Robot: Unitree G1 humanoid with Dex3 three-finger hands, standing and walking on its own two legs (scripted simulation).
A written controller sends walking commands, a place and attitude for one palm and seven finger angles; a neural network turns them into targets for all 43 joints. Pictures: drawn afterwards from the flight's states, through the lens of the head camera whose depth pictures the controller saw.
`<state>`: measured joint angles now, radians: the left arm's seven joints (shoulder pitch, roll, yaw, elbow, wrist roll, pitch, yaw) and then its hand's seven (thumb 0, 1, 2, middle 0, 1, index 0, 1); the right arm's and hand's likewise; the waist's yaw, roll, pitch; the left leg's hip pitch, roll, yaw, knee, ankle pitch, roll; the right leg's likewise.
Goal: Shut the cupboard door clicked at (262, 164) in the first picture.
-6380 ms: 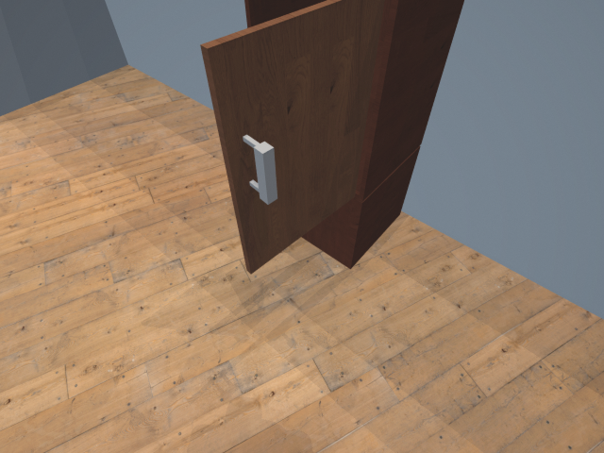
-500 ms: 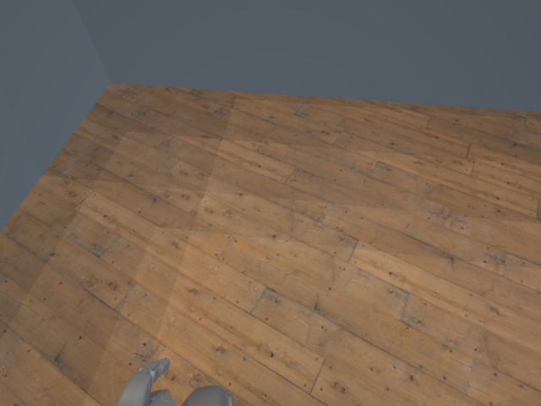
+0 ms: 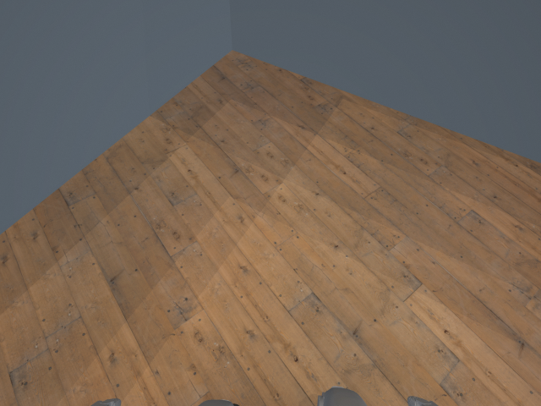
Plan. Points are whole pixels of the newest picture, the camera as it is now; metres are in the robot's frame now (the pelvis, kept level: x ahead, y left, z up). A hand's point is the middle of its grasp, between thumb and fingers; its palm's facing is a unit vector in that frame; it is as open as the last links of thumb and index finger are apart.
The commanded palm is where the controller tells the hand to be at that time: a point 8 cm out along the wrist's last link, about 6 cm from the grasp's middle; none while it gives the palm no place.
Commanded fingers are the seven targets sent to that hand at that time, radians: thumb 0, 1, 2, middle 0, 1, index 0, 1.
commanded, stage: walk to a spot facing it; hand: left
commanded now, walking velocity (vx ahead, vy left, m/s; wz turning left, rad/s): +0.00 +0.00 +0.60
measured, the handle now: out of the picture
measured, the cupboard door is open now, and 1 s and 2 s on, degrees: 84 84 84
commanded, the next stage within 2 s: none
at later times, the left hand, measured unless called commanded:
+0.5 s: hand out of the picture +0.01 +0.15 -0.17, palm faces +0.34 -0.91 -0.23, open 7.3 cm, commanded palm none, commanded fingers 0.00 0.90 0.90 -0.20 -0.30 -0.20 -0.30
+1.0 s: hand out of the picture +0.00 +0.19 -0.16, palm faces +0.54 -0.80 -0.25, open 7.4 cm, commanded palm none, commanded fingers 0.00 0.90 0.90 -0.20 -0.30 -0.20 -0.30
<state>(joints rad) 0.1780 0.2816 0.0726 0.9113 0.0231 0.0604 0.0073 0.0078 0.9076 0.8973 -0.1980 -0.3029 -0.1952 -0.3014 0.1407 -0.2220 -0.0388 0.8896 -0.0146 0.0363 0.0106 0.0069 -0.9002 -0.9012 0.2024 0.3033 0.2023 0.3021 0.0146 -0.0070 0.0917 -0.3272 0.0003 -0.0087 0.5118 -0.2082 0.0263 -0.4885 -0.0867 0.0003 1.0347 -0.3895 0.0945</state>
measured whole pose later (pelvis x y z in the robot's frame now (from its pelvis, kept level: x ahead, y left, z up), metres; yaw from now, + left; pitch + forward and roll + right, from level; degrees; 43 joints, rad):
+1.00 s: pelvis +0.01 -0.05 +0.00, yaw +35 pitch +3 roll -1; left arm 0.09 0.25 0.06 0.88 0.01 0.05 0.01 0.01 0.91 0.90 -0.20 -0.30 -0.20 -0.30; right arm 0.21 -0.21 -0.06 0.93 -0.02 0.04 0.00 0.01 -0.90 -0.90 0.20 0.30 0.20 0.30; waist -0.04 0.01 0.10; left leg -0.33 -0.04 -0.11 0.51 -0.22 0.02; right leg -0.38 -0.03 0.00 0.78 -0.41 0.08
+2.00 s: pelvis +0.07 -0.05 -0.01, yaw +70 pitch +2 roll +0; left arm 0.11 0.23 0.05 0.86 0.02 0.01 0.00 0.01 0.90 0.90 -0.20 -0.30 -0.20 -0.30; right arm 0.24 -0.22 -0.07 0.95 -0.01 0.06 0.00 0.01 -0.90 -0.90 0.20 0.30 0.20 0.30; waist -0.03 0.02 0.07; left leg -0.37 -0.06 -0.14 0.67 -0.38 -0.01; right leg -0.26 -0.02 -0.03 0.54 -0.35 0.04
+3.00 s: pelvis +0.06 +0.32 -0.01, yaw +96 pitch +1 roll +0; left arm 0.05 0.18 0.03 0.94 0.02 -0.01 -0.03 0.01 0.91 0.90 -0.20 -0.30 -0.20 -0.30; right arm 0.51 -0.13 -0.02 1.13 -0.02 -0.07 -0.03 0.01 -0.91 -0.90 0.20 0.30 0.20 0.30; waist -0.09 -0.02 0.07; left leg 0.07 -0.05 0.03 0.34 -0.42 0.05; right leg -0.47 -0.06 -0.10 0.63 -0.17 -0.01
